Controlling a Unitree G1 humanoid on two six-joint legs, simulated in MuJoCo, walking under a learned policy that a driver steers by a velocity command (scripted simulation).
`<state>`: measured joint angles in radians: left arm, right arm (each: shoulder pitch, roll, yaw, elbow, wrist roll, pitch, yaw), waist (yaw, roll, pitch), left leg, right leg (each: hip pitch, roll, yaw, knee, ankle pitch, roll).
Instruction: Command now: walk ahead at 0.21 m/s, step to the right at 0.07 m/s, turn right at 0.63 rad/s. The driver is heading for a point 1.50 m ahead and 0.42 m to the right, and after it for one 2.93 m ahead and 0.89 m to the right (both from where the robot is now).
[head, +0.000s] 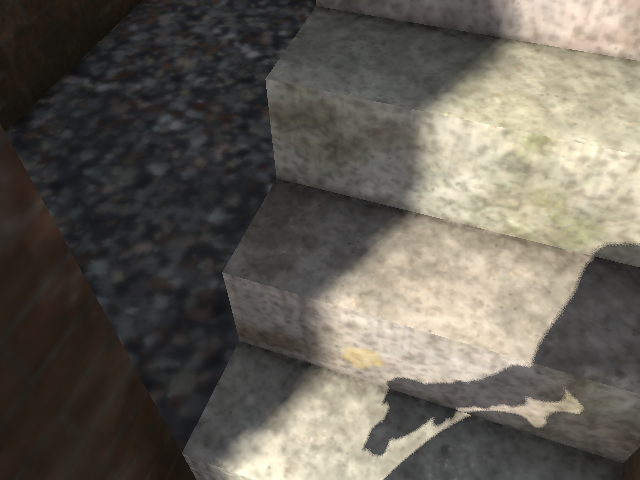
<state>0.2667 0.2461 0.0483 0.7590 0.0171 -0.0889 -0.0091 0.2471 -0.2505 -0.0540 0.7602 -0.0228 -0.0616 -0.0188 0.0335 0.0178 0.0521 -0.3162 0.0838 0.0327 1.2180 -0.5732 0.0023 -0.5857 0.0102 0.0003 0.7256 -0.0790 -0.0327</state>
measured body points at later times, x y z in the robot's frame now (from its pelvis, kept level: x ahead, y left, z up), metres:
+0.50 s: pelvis +0.08 +0.01 +0.04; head +0.11 -0.02 +0.48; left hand +0.33 +0.20 -0.05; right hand +0.19 -0.28 -0.05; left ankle +0.14 +0.11 -0.67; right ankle +0.15 -0.11 -0.70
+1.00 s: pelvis +0.01 +0.06 +0.04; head +0.06 +0.05 +0.48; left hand +0.27 +0.20 -0.07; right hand +0.03 -0.26 -0.04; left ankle +0.14 +0.10 -0.70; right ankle -0.08 -0.05 -0.68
